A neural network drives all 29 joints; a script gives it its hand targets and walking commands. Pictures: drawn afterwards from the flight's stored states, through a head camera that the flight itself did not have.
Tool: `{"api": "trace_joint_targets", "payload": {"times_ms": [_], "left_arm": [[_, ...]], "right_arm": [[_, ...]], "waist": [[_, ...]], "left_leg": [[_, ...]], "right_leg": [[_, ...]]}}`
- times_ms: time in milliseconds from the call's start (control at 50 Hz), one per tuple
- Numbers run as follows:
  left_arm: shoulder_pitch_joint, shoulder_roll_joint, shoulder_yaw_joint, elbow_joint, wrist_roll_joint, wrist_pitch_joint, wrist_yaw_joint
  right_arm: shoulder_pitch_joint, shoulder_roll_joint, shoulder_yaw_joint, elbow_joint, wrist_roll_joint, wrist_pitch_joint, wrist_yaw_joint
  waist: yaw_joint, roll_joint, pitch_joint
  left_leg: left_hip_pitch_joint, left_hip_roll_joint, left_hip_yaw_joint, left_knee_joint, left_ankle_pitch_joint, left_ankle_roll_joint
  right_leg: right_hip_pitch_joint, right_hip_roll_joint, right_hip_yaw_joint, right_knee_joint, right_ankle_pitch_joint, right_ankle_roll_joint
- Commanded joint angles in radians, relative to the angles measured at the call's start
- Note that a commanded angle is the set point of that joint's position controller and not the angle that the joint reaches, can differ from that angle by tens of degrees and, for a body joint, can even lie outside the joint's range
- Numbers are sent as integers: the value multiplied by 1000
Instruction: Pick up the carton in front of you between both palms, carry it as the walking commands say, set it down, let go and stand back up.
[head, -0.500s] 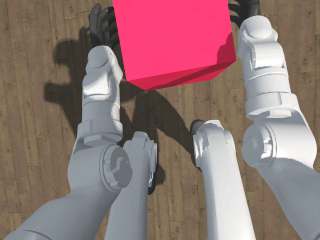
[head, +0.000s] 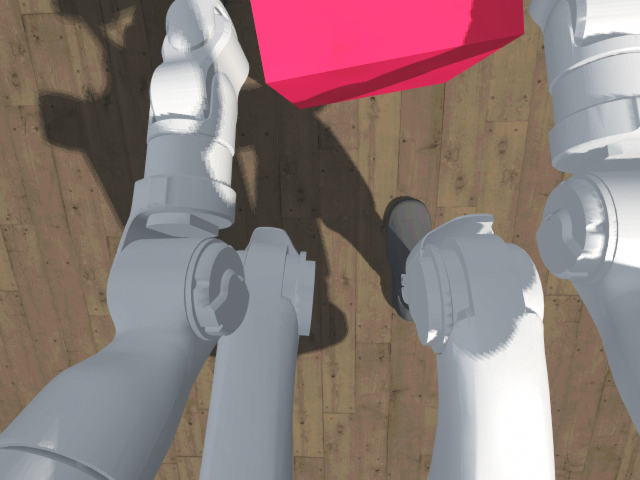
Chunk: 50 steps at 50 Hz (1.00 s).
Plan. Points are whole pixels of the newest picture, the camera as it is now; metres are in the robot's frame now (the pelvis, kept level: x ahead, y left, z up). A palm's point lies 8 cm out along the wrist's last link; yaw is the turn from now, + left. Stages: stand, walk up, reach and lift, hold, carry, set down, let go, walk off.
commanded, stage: set down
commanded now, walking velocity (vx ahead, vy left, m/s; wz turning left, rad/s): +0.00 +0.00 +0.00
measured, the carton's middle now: out of the picture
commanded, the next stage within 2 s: none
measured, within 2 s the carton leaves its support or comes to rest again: rests again in 0.22 s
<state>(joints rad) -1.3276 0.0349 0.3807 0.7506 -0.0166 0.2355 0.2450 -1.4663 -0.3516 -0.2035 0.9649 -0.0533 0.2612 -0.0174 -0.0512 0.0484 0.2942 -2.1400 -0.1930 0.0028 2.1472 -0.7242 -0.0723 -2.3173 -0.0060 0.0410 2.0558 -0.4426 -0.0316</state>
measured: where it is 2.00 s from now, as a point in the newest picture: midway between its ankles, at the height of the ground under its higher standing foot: (344, 303)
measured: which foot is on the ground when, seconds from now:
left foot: down 0.00-1.00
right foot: down 0.00-1.00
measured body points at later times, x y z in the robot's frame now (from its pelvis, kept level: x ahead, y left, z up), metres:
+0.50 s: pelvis -0.01 +0.01 -0.02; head +0.35 -0.05 +0.23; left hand +0.55 +0.07 -0.18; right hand +0.54 -0.25 -0.18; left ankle +0.08 +0.12 -0.36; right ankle +0.13 -0.12 -0.36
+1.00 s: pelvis -0.02 +0.01 -0.02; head +0.35 -0.05 +0.22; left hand +0.55 +0.07 -0.18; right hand +0.54 -0.25 -0.19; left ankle +0.08 +0.12 -0.36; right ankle +0.13 -0.12 -0.36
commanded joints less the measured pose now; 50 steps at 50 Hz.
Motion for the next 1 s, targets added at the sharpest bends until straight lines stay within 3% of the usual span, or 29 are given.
{"api": "trace_joint_targets", "payload": {"times_ms": [0,60,160,220,360,620,840,920,960,980], "left_arm": [[-728,-850,-490,-94,-95,-35,-282],[-691,-847,-444,-49,-62,-31,-291],[-694,-828,-415,-36,-46,-43,-283],[-684,-786,-394,-5,-28,-33,-281],[-631,-724,-318,68,18,-7,-296],[-520,-581,-170,176,98,9,-327],[-453,-470,-92,242,138,9,-320],[-415,-318,-77,222,138,-9,-276],[-355,-98,-44,201,140,-38,-215],[-301,84,-11,186,138,-62,-167]], "right_arm": [[-435,872,252,-20,98,-28,272],[-387,870,199,41,60,-24,295],[-450,844,190,19,65,-40,315],[-429,800,166,68,44,-30,323],[-399,742,113,135,4,-13,339],[-328,656,35,220,-75,8,325],[-304,536,-13,262,-106,4,307],[-273,356,-43,269,-108,-28,270],[-224,115,-88,276,-112,-66,211],[-191,-98,-137,266,-116,-98,159]], "waist": [[-82,22,-1259],[-85,37,-1138],[-80,45,-1091],[-86,55,-1003],[-66,68,-837],[-32,39,-642],[-15,33,-561],[-20,32,-581],[-30,27,-605],[-41,18,-627]], "left_leg": [[221,-6,81,-200,362,9],[201,-11,68,-200,336,15],[243,-8,50,-190,375,26],[238,-7,47,-197,300,30],[189,-3,51,-199,180,42],[42,7,70,-172,92,49],[44,13,67,-164,77,53],[102,23,69,-169,102,37],[147,34,72,-172,119,19],[168,43,73,-174,130,9]], "right_leg": [[977,77,-37,-28,447,-3],[854,76,-48,-25,379,-9],[753,68,-53,-4,358,-9],[703,63,-54,-12,274,-14],[644,55,-41,-19,139,-27],[691,54,2,-34,67,-35],[660,52,9,-26,14,-36],[673,44,-1,-15,27,-24],[702,33,-11,-5,46,-7],[723,24,-19,-2,60,6]]}}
